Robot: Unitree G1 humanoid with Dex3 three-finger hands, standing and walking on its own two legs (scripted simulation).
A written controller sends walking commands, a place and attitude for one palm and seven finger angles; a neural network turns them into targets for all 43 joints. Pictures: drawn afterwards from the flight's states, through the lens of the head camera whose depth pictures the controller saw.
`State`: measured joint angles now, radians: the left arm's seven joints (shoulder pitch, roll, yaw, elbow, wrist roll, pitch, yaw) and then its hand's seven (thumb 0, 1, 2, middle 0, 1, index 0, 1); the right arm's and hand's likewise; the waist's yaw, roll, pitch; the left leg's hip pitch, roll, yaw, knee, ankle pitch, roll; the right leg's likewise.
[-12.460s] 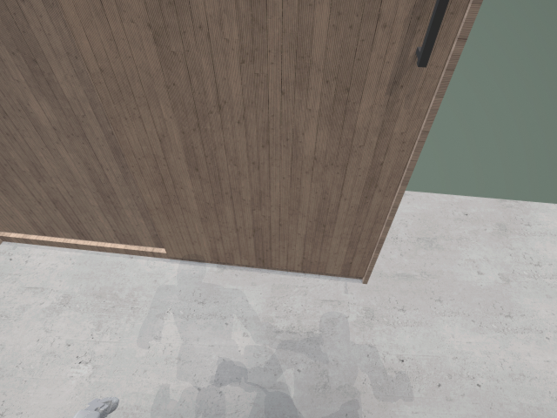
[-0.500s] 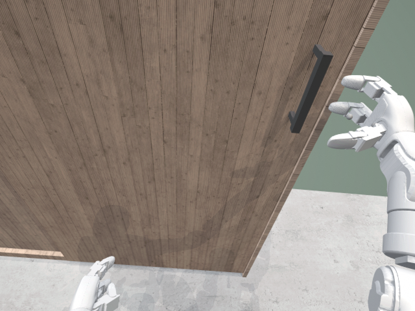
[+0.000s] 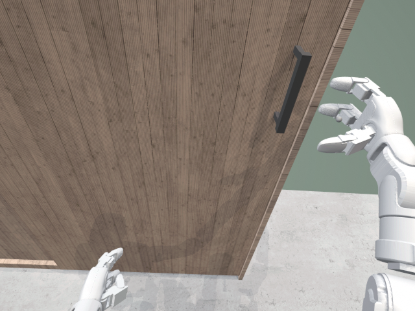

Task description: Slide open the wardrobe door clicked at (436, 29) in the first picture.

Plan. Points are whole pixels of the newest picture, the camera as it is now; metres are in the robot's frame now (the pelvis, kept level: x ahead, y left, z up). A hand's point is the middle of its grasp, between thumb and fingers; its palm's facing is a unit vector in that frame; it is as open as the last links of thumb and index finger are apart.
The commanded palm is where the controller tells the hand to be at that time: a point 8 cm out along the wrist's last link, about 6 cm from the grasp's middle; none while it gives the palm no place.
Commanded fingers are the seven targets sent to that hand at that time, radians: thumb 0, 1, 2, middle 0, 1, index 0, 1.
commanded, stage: move the hooked fingers beside the handle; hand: right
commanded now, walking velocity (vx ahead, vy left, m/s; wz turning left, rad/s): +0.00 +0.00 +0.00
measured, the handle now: (288, 91) +0.46 -0.12 +0.25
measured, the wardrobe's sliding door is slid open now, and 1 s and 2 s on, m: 0.00 0.00 0.00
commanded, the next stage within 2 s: feel for the door with the fingertips in 0.30 s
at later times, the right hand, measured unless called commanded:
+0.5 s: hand (330, 118) +0.39 -0.18 +0.24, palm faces +0.03 +1.00 -0.03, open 14.0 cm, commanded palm +0.35 -0.22 +0.25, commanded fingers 0.00 0.50 -0.30 0.30 1.20 0.30 1.20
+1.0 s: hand (317, 113) +0.38 -0.16 +0.25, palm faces +0.03 +1.00 -0.01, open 14.0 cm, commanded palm +0.36 -0.21 +0.25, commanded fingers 0.00 0.50 -0.30 0.30 1.20 0.30 1.20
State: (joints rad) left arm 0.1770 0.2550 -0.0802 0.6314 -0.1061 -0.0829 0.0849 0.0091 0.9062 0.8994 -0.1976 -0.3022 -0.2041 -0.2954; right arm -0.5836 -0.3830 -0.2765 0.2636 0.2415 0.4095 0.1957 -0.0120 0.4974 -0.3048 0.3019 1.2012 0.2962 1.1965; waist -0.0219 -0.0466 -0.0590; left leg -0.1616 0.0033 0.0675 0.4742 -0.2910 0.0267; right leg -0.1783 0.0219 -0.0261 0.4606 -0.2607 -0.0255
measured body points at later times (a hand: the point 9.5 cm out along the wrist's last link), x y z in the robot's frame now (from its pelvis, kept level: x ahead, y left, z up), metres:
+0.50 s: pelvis +0.00 +0.00 +0.00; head -0.02 +0.02 +0.45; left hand +0.17 +0.23 -0.09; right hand +0.38 -0.24 +0.25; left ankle -0.02 +0.10 -0.74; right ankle -0.01 -0.10 -0.74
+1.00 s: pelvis +0.00 +0.01 +0.00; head -0.03 +0.03 +0.45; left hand +0.19 +0.23 -0.08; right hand +0.38 -0.21 +0.25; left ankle -0.02 +0.10 -0.74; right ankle -0.01 -0.10 -0.74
